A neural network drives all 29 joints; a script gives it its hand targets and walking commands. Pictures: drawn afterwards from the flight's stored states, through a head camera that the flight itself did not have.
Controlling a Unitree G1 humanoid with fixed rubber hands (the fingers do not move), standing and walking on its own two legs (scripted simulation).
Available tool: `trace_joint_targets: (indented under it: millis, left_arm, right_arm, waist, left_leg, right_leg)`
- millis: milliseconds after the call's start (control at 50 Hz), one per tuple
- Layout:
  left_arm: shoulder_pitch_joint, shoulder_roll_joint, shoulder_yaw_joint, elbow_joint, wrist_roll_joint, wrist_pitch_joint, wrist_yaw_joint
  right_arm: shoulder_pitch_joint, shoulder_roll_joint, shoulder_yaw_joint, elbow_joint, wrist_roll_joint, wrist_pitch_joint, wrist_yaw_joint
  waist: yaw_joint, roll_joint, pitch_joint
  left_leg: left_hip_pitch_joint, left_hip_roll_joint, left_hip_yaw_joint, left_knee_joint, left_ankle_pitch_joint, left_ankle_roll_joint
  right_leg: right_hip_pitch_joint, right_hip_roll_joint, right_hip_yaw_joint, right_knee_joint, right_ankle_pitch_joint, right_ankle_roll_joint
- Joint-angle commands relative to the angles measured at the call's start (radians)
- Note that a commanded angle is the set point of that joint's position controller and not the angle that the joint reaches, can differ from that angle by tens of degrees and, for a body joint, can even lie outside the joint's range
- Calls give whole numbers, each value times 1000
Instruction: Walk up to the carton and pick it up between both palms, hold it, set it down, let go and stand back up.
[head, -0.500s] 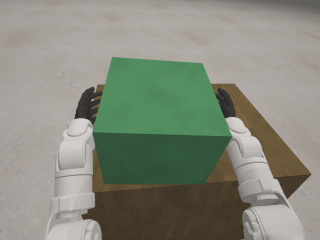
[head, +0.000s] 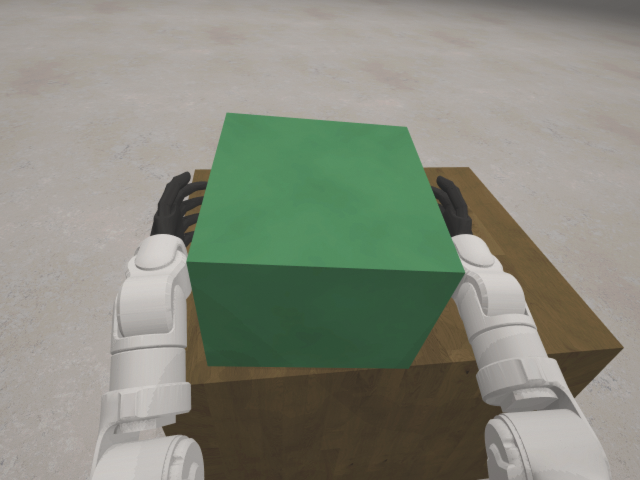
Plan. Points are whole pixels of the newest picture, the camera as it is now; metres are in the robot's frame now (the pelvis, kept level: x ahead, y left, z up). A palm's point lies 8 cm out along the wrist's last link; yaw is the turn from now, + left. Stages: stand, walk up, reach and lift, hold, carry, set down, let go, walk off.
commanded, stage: hold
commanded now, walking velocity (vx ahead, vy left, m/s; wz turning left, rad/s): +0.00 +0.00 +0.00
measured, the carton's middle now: (315, 237) +0.39 +0.01 +0.15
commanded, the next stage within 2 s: none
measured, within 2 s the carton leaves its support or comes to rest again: neither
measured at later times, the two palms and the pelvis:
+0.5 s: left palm (170, 240) +0.34 +0.18 +0.18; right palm (452, 237) +0.36 -0.17 +0.17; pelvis +0.00 +0.00 +0.00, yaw +0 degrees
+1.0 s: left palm (169, 239) +0.34 +0.18 +0.18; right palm (451, 237) +0.36 -0.17 +0.18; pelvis +0.00 +0.00 +0.00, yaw +0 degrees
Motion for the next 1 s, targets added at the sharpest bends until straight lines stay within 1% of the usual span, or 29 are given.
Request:
trace_joint_targets:
  millis: [0, 60, 100, 120, 140, 160, 180, 200, 220, 240, 300, 340, 360, 420, 440, 460, 500, 540, 600, 640, 660, 700, 720, 760, 780, 820, 860, 940, 980]
  left_arm:
    - [-728, -533, -549, -171, -134, -68, -124]
    - [-710, -531, -546, -173, -130, -63, -125]
    - [-713, -532, -551, -190, -140, -66, -125]
    - [-702, -531, -555, -185, -136, -65, -124]
    - [-710, -531, -554, -187, -135, -63, -126]
    - [-715, -532, -558, -193, -134, -64, -127]
    - [-709, -530, -558, -193, -140, -65, -128]
    - [-712, -535, -569, -204, -143, -68, -127]
    - [-704, -530, -563, -192, -140, -66, -129]
    - [-714, -528, -559, -190, -134, -66, -130]
    - [-707, -527, -559, -188, -133, -62, -130]
    - [-703, -534, -573, -215, -138, -66, -126]
    - [-699, -534, -578, -224, -144, -65, -126]
    - [-701, -525, -557, -198, -133, -60, -128]
    - [-711, -523, -559, -206, -137, -60, -130]
    - [-702, -513, -549, -181, -129, -56, -131]
    - [-710, -527, -557, -200, -135, -62, -128]
    - [-701, -528, -565, -212, -143, -64, -122]
    - [-701, -524, -548, -187, -126, -58, -125]
    - [-707, -525, -552, -186, -139, -61, -129]
    - [-709, -524, -557, -183, -138, -60, -130]
    - [-708, -534, -561, -195, -138, -62, -127]
    - [-717, -529, -560, -196, -136, -63, -126]
    - [-707, -534, -559, -195, -139, -63, -126]
    - [-713, -538, -565, -199, -142, -63, -126]
    - [-714, -540, -579, -216, -146, -64, -125]
    - [-708, -526, -561, -186, -138, -58, -127]
    - [-729, -524, -539, -156, -126, -60, -136]
    - [-721, -537, -559, -185, -138, -65, -129]
  right_arm:
    - [-833, 619, 418, -399, 98, -67, 117]
    - [-821, 612, 422, -403, 96, -65, 115]
    - [-828, 618, 431, -429, 99, -69, 115]
    - [-820, 616, 435, -430, 100, -68, 112]
    - [-811, 615, 433, -414, 98, -66, 109]
    - [-815, 617, 433, -416, 98, -67, 108]
    - [-809, 616, 433, -417, 100, -67, 107]
    - [-818, 620, 438, -438, 99, -71, 105]
    - [-803, 614, 430, -428, 100, -67, 104]
    - [-809, 621, 432, -408, 98, -65, 104]
    - [-795, 607, 417, -401, 94, -61, 109]
    - [-804, 616, 436, -432, 103, -67, 107]
    - [-798, 609, 432, -449, 103, -66, 105]
    - [-790, 609, 422, -413, 94, -56, 107]
    - [-798, 606, 420, -424, 95, -58, 110]
    - [-789, 602, 414, -399, 95, -55, 110]
    - [-803, 605, 426, -403, 100, -61, 115]
    - [-816, 613, 444, -438, 107, -68, 112]
    - [-806, 612, 436, -417, 98, -64, 109]
    - [-810, 616, 428, -423, 93, -64, 109]
    - [-804, 612, 422, -412, 96, -63, 110]
    - [-817, 615, 434, -425, 99, -67, 110]
    - [-822, 614, 429, -422, 102, -66, 111]
    - [-816, 614, 438, -421, 103, -67, 110]
    - [-813, 616, 429, -429, 96, -67, 109]
    - [-808, 618, 433, -441, 96, -69, 106]
    - [-802, 609, 421, -415, 93, -60, 105]
    - [-820, 612, 405, -381, 84, -61, 117]
    - [-834, 619, 422, -411, 94, -72, 118]
  waist:
    - [4, 58, -371]
    - [3, 57, -368]
    - [-1, 39, -393]
    - [3, 43, -391]
    - [-5, 48, -377]
    - [0, 51, -382]
    - [-6, 51, -379]
    - [-5, 50, -393]
    - [-13, 56, -377]
    - [-5, 59, -368]
    - [-14, 67, -348]
    - [-5, 72, -391]
    - [-14, 74, -395]
    - [-10, 54, -340]
    - [-15, 58, -355]
    - [-15, 66, -333]
    - [-4, 67, -363]
    - [3, 53, -398]
    - [8, 48, -357]
    - [-4, 40, -367]
    - [-12, 51, -362]
    - [2, 55, -380]
    - [1, 66, -376]
    - [4, 57, -379]
    - [-7, 54, -386]
    - [-12, 68, -400]
    - [-15, 57, -355]
    - [-5, 54, -321]
    - [0, 68, -387]
  left_leg:
    - [191, -40, -11, -9, 253, -36]
    - [190, -40, -10, -7, 260, -36]
    - [195, -40, -15, -6, 268, -31]
    - [202, -40, -12, -3, 274, -34]
    - [201, -40, -15, -2, 284, -38]
    - [199, -42, -14, 0, 276, -38]
    - [199, -39, -16, -1, 275, -37]
    - [203, -42, -15, 6, 277, -37]
    - [198, -44, -17, -2, 269, -39]
    - [189, -44, -11, -7, 256, -38]
    - [187, -41, -10, -9, 253, -40]
    - [203, -41, -13, 6, 295, -43]
    - [205, -40, -20, 8, 312, -47]
    - [183, -42, -14, -12, 244, -38]
    - [181, -40, -18, -13, 242, -36]
    - [179, -40, -12, -17, 232, -36]
    - [188, -36, -14, -12, 254, -39]
    - [206, -38, -14, 3, 292, -36]
    - [192, -40, -11, -2, 264, -35]
    - [187, -40, -15, -7, 239, -29]
    - [188, -41, -12, -8, 247, -33]
    - [197, -38, -12, -4, 272, -38]
    - [193, -39, -14, 0, 270, -39]
    - [188, -40, -13, 1, 266, -38]
    - [193, -39, -15, -1, 267, -39]
    - [204, -41, -15, 5, 287, -43]
    - [192, -39, -18, -5, 262, -39]
    - [162, -39, -7, -24, 190, -30]
    - [187, -39, -8, -10, 247, -35]
  right_leg:
    - [22, 46, -10, -23, 185, 37]
    - [29, 48, -10, -21, 199, 37]
    - [37, 48, -8, -21, 213, 37]
    - [32, 45, -4, -20, 230, 39]
    - [32, 47, -5, -20, 226, 40]
    - [34, 48, -5, -19, 223, 42]
    - [29, 48, -9, -20, 224, 41]
    - [37, 49, -8, -18, 236, 41]
    - [34, 42, -2, -23, 232, 42]
    - [34, 43, -9, -20, 223, 44]
    - [28, 44, -5, -30, 198, 36]
    - [35, 48, -11, -15, 242, 37]
    - [39, 47, -4, -18, 251, 36]
    - [19, 43, -5, -28, 193, 39]
    - [21, 44, -2, -26, 186, 39]
    - [19, 41, -1, -29, 184, 37]
    - [24, 47, -7, -24, 187, 34]
    - [36, 49, -8, -16, 231, 36]
    - [24, 47, -10, -20, 207, 42]
    - [21, 46, -7, -26, 192, 39]
    - [21, 44, -6, -26, 196, 37]
    - [30, 47, -9, -17, 209, 37]
    - [25, 45, -6, -18, 205, 39]
    - [32, 47, -8, -18, 217, 41]
    - [29, 47, -3, -20, 213, 39]
    - [28, 48, -8, -17, 226, 38]
    - [23, 43, -3, -24, 204, 39]
    - [11, 40, -6, -32, 135, 36]
    - [31, 43, -8, -17, 190, 33]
